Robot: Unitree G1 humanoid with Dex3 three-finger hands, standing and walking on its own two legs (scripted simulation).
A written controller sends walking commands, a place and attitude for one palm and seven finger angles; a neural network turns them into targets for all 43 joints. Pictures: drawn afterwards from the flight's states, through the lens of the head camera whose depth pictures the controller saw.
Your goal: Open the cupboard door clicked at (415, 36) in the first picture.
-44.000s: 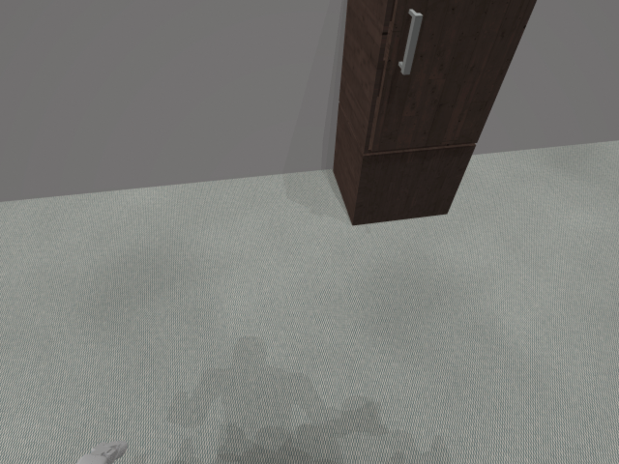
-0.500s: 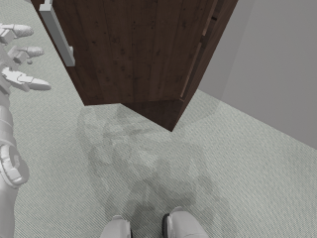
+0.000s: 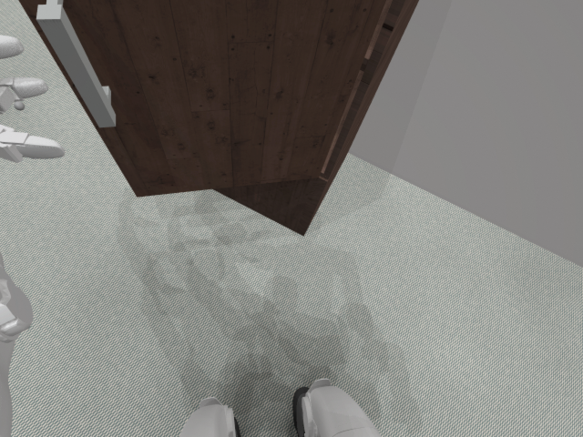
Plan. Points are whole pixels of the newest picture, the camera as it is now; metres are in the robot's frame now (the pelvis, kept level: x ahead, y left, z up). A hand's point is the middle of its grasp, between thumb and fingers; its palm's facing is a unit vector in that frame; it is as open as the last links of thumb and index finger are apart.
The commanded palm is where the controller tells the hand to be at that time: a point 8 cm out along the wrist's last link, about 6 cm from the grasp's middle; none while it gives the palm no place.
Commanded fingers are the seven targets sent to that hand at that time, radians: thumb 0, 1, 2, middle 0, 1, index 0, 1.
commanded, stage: move the hooked fingers beside the handle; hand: left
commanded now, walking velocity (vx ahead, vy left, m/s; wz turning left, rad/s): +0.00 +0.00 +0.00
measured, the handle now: (84, 63) +0.57 +0.21 +0.10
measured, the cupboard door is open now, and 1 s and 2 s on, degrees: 38 38 38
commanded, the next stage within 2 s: slide the fingers in behind the handle in 0.60 s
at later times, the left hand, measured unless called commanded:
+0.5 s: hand (33, 104) +0.51 +0.25 +0.09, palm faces +0.08 -1.00 -0.01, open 14.0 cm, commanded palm +0.49 +0.30 +0.09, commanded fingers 0.00 -0.50 0.30 -0.30 -1.20 -0.30 -1.20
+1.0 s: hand (39, 104) +0.51 +0.25 +0.09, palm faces +0.05 -1.00 +0.00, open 14.0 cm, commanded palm +0.50 +0.28 +0.09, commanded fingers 0.00 -0.50 0.30 -0.30 -1.20 -0.30 -1.20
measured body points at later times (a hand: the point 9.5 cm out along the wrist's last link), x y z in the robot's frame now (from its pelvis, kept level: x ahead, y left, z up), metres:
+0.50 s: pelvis -0.01 +0.00 +0.00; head +0.14 +0.03 +0.42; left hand +0.50 +0.31 +0.09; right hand -0.01 -0.27 -0.11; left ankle -0.03 +0.09 -0.69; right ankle +0.01 -0.14 -0.69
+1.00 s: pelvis -0.01 +0.00 +0.00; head +0.14 +0.03 +0.42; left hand +0.51 +0.30 +0.09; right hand -0.04 -0.28 -0.10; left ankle -0.03 +0.09 -0.69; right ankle +0.01 -0.14 -0.69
